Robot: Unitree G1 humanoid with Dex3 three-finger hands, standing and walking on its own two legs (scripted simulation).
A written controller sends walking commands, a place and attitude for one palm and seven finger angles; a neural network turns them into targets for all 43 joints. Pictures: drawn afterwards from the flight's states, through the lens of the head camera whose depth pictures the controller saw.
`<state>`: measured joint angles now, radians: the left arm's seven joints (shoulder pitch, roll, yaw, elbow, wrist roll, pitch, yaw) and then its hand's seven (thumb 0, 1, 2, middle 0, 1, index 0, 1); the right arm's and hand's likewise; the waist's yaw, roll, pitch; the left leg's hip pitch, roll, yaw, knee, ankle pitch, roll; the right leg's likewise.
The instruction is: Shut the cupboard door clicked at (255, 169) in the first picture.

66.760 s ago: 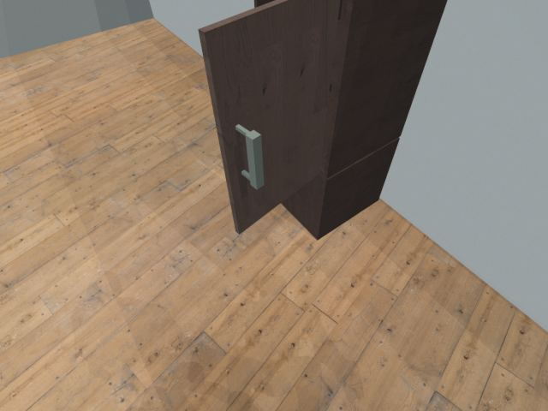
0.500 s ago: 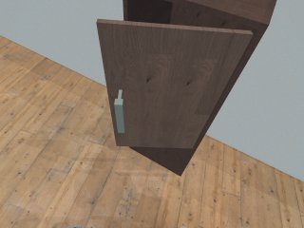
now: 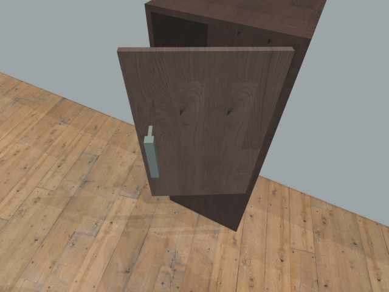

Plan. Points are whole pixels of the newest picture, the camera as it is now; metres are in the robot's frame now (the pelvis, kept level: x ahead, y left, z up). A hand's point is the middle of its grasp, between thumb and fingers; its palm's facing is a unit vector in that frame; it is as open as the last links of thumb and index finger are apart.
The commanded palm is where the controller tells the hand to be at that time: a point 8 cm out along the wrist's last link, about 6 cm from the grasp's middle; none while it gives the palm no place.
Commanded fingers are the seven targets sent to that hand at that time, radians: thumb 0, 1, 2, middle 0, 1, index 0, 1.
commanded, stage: come to a stop and stand still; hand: left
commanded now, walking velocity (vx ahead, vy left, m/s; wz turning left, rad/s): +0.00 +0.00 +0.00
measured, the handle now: (153, 152) +0.48 +0.15 -0.05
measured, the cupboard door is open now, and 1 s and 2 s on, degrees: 29 29 29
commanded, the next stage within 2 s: look again from close up in 0.18 s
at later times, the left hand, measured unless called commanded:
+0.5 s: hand out of the picture -0.02 +0.16 -0.18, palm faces +0.01 -0.98 -0.20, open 7.4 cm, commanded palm none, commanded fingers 0.00 0.90 0.90 -0.20 -0.30 -0.20 -0.30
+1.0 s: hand out of the picture +0.01 +0.17 -0.18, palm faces +0.00 -0.98 -0.20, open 7.4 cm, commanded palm none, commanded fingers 0.00 0.90 0.90 -0.20 -0.30 -0.20 -0.30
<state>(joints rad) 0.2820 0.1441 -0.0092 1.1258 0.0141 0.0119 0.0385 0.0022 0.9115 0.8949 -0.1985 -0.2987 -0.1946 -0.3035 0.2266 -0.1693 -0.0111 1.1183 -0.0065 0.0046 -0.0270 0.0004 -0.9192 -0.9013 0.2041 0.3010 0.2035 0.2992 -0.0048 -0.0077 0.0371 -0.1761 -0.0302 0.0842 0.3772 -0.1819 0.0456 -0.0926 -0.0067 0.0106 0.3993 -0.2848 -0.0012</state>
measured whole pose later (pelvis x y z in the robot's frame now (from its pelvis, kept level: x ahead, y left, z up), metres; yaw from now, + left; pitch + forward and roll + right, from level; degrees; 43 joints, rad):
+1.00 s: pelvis +0.01 -0.01 -0.01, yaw +1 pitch +0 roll +0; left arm 0.28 0.19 -0.02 1.08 0.02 -0.01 0.03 0.00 0.91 0.89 -0.20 -0.30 -0.20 -0.30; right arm 0.21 -0.19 0.00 1.10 -0.02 -0.02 -0.02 0.01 -0.90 -0.90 0.20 0.30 0.20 0.30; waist 0.00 -0.03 0.02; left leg -0.24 -0.02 0.07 0.48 -0.24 0.04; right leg -0.15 0.01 0.00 0.49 -0.34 -0.01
